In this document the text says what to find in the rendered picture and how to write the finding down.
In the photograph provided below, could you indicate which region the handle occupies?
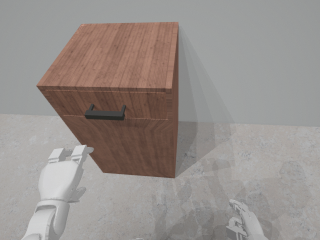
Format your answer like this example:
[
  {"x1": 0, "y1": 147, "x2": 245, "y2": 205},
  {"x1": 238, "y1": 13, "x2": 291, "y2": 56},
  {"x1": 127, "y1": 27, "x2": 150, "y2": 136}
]
[{"x1": 84, "y1": 104, "x2": 126, "y2": 121}]

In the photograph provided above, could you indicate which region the right robot hand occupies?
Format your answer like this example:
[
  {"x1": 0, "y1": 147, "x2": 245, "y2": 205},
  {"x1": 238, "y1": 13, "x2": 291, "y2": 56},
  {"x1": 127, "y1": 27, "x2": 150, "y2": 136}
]
[{"x1": 226, "y1": 199, "x2": 264, "y2": 240}]

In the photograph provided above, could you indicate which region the drawer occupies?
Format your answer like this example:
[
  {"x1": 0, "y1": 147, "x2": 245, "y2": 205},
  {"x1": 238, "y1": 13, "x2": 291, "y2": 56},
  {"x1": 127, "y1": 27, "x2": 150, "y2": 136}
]
[{"x1": 46, "y1": 89, "x2": 167, "y2": 119}]

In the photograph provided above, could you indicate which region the left robot hand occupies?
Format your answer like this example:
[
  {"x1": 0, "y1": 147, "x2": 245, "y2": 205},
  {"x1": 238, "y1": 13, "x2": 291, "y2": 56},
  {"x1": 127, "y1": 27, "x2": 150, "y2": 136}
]
[{"x1": 38, "y1": 145, "x2": 94, "y2": 203}]

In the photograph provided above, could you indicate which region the cabinet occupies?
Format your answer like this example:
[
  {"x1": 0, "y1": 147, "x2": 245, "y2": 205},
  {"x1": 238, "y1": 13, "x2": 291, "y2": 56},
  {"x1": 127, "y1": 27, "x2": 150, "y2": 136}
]
[{"x1": 36, "y1": 22, "x2": 179, "y2": 179}]

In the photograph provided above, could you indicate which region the left robot forearm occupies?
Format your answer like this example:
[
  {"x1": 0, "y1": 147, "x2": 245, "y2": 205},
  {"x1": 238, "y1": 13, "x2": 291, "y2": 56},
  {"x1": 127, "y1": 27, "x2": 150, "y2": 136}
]
[{"x1": 21, "y1": 199, "x2": 70, "y2": 240}]

